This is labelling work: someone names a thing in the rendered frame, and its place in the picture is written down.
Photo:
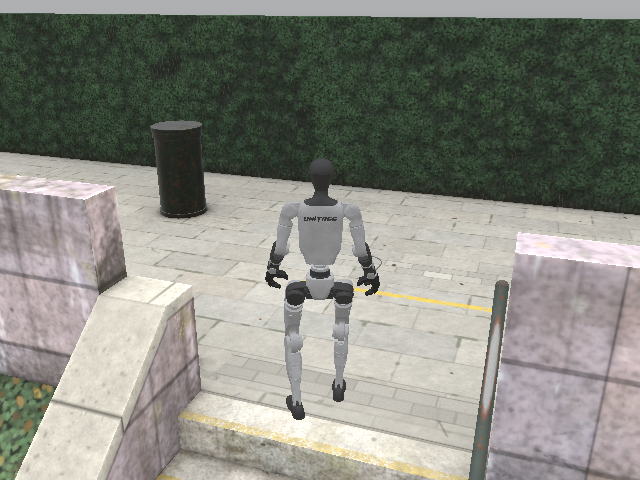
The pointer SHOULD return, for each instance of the robot right hand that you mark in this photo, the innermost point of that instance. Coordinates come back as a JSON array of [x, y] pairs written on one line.
[[374, 282]]

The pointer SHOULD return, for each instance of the left robot foot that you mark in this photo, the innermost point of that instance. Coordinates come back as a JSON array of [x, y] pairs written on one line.
[[297, 411]]

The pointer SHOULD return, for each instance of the robot left upper arm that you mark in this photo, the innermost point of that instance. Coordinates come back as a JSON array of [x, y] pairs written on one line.
[[288, 212]]

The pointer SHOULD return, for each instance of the robot left forearm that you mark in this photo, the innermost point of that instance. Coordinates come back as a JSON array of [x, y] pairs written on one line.
[[274, 261]]

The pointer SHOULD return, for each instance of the robot left shin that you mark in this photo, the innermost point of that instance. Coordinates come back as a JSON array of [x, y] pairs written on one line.
[[294, 370]]

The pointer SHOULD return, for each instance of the robot right upper arm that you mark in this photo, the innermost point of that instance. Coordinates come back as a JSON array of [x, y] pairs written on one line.
[[352, 212]]

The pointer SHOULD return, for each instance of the robot left hand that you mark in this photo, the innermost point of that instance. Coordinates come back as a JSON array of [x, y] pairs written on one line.
[[279, 274]]

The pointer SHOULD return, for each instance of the robot right forearm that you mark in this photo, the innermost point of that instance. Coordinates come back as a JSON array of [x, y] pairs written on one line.
[[367, 264]]

